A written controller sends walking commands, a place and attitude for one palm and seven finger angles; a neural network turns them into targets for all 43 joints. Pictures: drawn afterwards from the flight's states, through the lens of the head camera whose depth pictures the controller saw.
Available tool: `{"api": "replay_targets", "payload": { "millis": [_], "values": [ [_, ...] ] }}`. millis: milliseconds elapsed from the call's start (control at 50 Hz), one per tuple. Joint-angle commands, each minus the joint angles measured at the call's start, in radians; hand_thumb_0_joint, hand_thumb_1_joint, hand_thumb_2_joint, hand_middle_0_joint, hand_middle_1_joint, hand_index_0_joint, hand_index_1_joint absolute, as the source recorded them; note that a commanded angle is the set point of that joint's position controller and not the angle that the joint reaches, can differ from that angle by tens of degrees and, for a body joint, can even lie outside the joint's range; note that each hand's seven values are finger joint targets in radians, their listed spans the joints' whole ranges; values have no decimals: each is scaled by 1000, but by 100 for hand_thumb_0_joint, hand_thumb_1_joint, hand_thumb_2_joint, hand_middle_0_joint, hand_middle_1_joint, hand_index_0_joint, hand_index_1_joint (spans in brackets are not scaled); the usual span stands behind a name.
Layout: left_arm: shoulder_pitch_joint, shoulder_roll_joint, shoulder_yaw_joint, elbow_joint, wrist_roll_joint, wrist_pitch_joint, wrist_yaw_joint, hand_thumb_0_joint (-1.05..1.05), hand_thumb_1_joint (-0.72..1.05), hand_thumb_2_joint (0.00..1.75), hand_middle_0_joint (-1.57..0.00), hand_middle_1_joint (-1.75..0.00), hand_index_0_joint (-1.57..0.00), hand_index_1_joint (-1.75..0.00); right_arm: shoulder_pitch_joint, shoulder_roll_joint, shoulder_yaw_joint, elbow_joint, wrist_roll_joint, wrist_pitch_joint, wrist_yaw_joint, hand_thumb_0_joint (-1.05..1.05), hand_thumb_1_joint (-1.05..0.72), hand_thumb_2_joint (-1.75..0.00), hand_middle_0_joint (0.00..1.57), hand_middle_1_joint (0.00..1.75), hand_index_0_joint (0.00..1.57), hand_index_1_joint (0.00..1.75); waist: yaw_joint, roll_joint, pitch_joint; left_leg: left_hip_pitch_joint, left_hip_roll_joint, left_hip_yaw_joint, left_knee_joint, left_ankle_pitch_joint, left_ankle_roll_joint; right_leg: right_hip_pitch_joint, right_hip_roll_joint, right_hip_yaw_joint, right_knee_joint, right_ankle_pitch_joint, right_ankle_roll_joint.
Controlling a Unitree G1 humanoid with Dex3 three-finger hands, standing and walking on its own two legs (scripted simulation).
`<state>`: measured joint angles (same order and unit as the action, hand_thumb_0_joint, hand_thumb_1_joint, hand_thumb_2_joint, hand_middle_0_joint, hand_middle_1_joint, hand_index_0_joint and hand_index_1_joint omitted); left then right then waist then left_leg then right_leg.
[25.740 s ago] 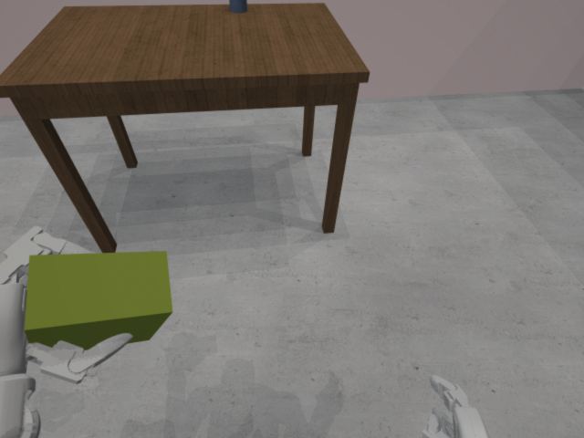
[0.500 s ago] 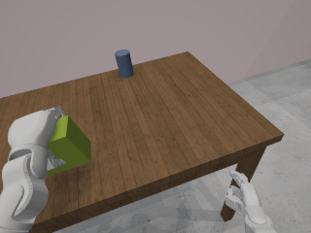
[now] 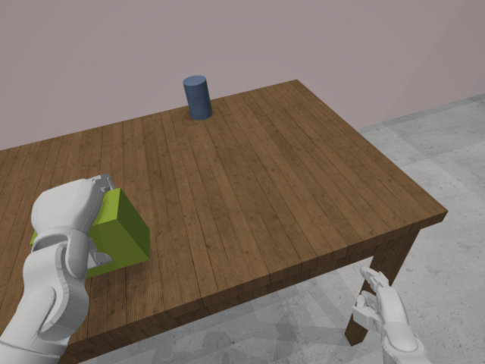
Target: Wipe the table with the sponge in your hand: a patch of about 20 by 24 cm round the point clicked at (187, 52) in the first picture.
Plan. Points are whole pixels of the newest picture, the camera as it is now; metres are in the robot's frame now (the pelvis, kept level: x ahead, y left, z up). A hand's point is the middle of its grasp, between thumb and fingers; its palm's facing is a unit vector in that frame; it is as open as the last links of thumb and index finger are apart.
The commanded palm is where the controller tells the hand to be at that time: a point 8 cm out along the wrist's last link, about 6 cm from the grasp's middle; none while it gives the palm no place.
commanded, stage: move the sponge above the wiping area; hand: left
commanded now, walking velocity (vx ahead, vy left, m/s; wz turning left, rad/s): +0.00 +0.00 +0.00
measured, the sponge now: (103, 242) +0.24 +0.29 +0.10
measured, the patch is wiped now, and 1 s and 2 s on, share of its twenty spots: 0.00 0.00 0.00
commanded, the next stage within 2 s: lower the sponge onto the table in 1.88 s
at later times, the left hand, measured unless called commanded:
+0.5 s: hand (104, 224) +0.26 +0.28 +0.12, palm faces +0.06 -0.08 -1.00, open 10.5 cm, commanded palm +0.23 +0.27 +0.20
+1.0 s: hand (108, 222) +0.26 +0.27 +0.13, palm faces +0.10 -0.09 -0.99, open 10.5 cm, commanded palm +0.22 +0.26 +0.20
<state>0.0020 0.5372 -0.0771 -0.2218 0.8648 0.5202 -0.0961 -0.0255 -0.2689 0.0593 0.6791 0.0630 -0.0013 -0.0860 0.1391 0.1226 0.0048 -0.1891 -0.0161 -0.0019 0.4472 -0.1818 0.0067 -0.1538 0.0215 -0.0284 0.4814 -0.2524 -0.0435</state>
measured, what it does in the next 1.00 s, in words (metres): stands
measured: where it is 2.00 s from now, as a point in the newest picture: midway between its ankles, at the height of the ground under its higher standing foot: outside the picture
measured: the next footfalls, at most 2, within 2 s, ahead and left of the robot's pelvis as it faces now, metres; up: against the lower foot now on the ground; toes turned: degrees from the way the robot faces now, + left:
none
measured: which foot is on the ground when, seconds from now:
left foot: down 0.00-1.00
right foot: down 0.00-1.00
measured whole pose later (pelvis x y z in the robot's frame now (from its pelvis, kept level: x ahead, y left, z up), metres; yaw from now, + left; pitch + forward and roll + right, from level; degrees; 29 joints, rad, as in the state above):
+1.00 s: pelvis +0.01 +0.00 +0.00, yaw +0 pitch -3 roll +1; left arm 0.01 0.49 -0.11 -0.19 0.89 0.54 -0.06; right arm -0.01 -0.27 0.06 0.68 0.06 0.01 -0.06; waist 0.13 0.12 -0.01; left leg -0.18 -0.01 0.00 0.43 -0.19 0.00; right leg -0.14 0.03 -0.02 0.46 -0.26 -0.05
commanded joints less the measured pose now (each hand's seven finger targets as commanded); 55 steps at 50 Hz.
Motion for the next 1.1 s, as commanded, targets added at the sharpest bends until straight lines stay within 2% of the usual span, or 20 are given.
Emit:
{"api": "replay_targets", "payload": {
  "millis": [0, 40, 60, 140, 160, 240, 260, 340, 360, 500, 540, 560, 640, 660, 740, 760, 820, 940, 960, 1080],
  "values": [
    [-329, 238, 154, -152, 51, -17, 65, 0, 10, 130, -120, -160, -120, -160, -258, -70, -26, -179, -9, -63, -3, 0, -90, -90, 20, 30, 20, 30, 3, -63, -197, 85, -8, -86, -60, 81, 17, -19, -26, 112, -116, 52, -31],
    [-336, 286, 199, -152, 57, -6, 78, 0, 10, 130, -120, -160, -120, -160, -284, -75, -24, -181, -8, -63, -7, 0, -90, -90, 20, 30, 20, 30, 16, -62, -190, 83, -12, -86, -62, 65, 17, -15, -19, 148, -121, 32, -43],
    [-364, 237, 154, -138, 58, -4, 80, 0, 10, 130, -120, -160, -120, -160, -273, -68, -20, -182, -7, -63, -6, 0, -90, -90, 20, 30, 20, 30, 5, -57, -214, 79, -13, -76, -60, 81, 17, -3, -26, 112, -110, 48, -36],
    [-360, 270, 180, -105, 63, 15, 81, 0, 10, 130, -120, -160, -120, -160, -287, -77, -22, -177, -7, -59, -3, 0, -90, -90, 20, 30, 20, 30, 16, -35, -206, 85, -15, -81, -59, 90, 15, -1, -21, 146, -116, 63, -47],
    [-368, 219, 135, -110, 63, 13, 75, 0, 10, 130, -120, -160, -120, -160, -277, -69, -21, -179, -5, -59, 1, 0, -90, -90, 20, 30, 20, 30, 3, -46, -233, 84, -15, -72, -52, 112, 16, 12, -27, 112, -105, 86, -37],
    [-327, 247, 157, -99, 64, 18, 59, 0, 10, 130, -120, -160, -120, -160, -279, -78, -23, -182, -7, -56, 3, 0, -90, -90, 20, 30, 20, 30, 9, -55, -212, 90, -14, -79, -50, 114, 20, 1, -21, 139, -113, 94, -42],
    [-344, 204, 116, -90, 65, 15, 53, 0, 10, 130, -120, -160, -120, -160, -267, -71, -20, -183, -4, -55, 4, 0, -90, -90, 20, 30, 20, 30, -6, -72, -211, 78, -13, -69, -44, 116, 22, -1, -29, 111, -110, 98, -32],
    [-344, 290, 190, -91, 72, -4, 56, 0, 10, 130, -120, -160, -120, -160, -263, -84, -26, -176, -9, -54, -2, 0, -90, -90, 20, 30, 20, 30, 5, -46, -221, 90, -17, -77, -40, 113, 24, 3, -22, 147, -115, 101, -41],
    [-369, 229, 136, -105, 73, -15, 55, 0, 10, 130, -120, -160, -120, -160, -258, -71, -22, -184, -7, -58, -1, 0, -90, -90, 20, 30, 20, 30, -8, -49, -236, 90, -17, -67, -32, 132, 24, 7, -30, 116, -106, 120, -33],
    [-315, 198, 135, -111, 63, -42, 82, 0, 10, 130, -120, -160, -120, -160, -232, -73, -34, -179, -12, -66, 6, 0, -90, -90, 20, 30, 20, 30, -5, -69, -228, 103, -10, -72, -32, 168, 23, 3, -30, 108, -108, 171, -29],
    [-310, 241, 171, -131, 70, -31, 93, 0, 10, 130, -120, -160, -120, -160, -257, -80, -32, -178, -12, -63, 4, 0, -90, -90, 20, 30, 20, 30, 7, -27, -226, 114, -16, -74, -35, 167, 24, 6, -21, 142, -112, 170, -44],
    [-316, 182, 122, -125, 67, -28, 94, 0, 10, 130, -120, -160, -120, -160, -243, -68, -31, -183, -10, -63, 5, 0, -90, -90, 20, 30, 20, 30, -4, -55, -233, 104, -12, -68, -35, 168, 23, 9, -28, 102, -103, 163, -32],
    [-366, 243, 154, -66, 79, -9, 96, 0, 10, 130, -120, -160, -120, -160, -256, -84, -31, -168, -7, -56, -3, 0, -90, -90, 20, 30, 20, 30, -5, -65, -203, 102, -17, -73, -45, 116, 23, -16, -17, 139, -128, 101, -40],
    [-395, 185, 101, -87, 79, -15, 91, 0, 10, 130, -120, -160, -120, -160, -247, -73, -29, -177, -5, -60, -4, 0, -90, -90, 20, 30, 20, 30, -16, -68, -236, 106, -17, -62, -38, 138, 27, 0, -27, 108, -115, 130, -30],
    [-356, 283, 189, -97, 79, -23, 94, 0, 10, 130, -120, -160, -120, -160, -252, -83, -31, -173, -11, -63, -2, 0, -90, -90, 20, 30, 20, 30, 6, -44, -247, 116, -22, -73, -37, 173, 26, 26, -19, 138, -112, 173, -42],
    [-356, 203, 128, -125, 77, -28, 91, 0, 10, 130, -120, -160, -120, -160, -250, -67, -27, -185, -10, -67, 3, 0, -90, -90, 20, 30, 20, 30, -2, -39, -268, 114, -20, -66, -34, 198, 26, 39, -29, 106, -98, 199, -34],
    [-267, 208, 152, -141, 65, -26, 89, 0, 10, 130, -120, -160, -120, -160, -235, -74, -37, -181, -13, -59, 17, 0, -90, -90, 20, 30, 20, 30, 6, -48, -265, 118, -16, -65, -25, 248, 24, 50, -30, 106, -91, 279, -31],
    [-267, 212, 144, -166, 65, 22, 84, 0, 10, 130, -120, -160, -120, -160, -277, -77, -30, -193, -4, -45, 22, 0, -90, -90, 20, 30, 20, 30, 9, -61, -203, 100, -13, -75, -45, 167, 23, 4, -16, 132, -112, 164, -39],
    [-298, 162, 95, -173, 72, 19, 82, 0, 10, 130, -120, -160, -120, -160, -265, -68, -30, -196, -3, -48, 21, 0, -90, -90, 20, 30, 20, 30, -5, -68, -225, 101, -12, -65, -39, 172, 25, 5, -24, 104, -102, 161, -30],
    [-340, 190, 98, -153, 90, 15, 88, 0, 10, 130, -120, -160, -120, -160, -259, -69, -30, -183, -5, -53, 14, 0, -90, -90, 20, 30, 20, 30, -2, -69, -223, 116, -14, -75, -46, 153, 25, -9, -17, 110, -116, 115, -34]
  ]
}}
